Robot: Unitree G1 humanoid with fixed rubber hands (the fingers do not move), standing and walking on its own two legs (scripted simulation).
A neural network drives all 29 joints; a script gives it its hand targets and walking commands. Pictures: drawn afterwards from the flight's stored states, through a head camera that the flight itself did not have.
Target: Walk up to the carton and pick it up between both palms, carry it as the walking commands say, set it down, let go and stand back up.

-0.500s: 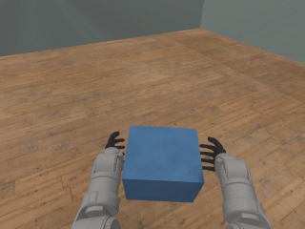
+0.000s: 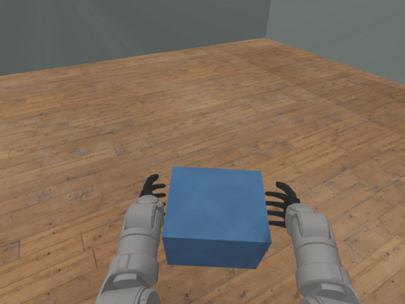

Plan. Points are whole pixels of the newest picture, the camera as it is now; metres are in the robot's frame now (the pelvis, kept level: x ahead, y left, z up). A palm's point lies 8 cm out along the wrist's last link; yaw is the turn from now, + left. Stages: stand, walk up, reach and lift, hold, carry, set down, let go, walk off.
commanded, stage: hold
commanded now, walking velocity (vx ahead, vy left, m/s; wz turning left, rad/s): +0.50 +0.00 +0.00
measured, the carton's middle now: (214, 217) +0.35 +0.01 -0.03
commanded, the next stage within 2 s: carry in 0.02 s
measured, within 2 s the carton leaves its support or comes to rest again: neither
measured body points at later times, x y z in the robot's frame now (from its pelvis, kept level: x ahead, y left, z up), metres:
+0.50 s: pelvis +0.09 +0.00 +0.01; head +0.07 +0.01 +0.46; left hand +0.40 +0.16 +0.11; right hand +0.40 -0.14 +0.11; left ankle +0.09 +0.12 -0.74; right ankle +0.06 -0.13 -0.71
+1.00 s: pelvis +0.36 -0.02 +0.00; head +0.34 -0.01 +0.45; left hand +0.65 +0.14 +0.10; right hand +0.65 -0.16 +0.10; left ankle +0.37 +0.11 -0.74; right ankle +0.25 -0.14 -0.69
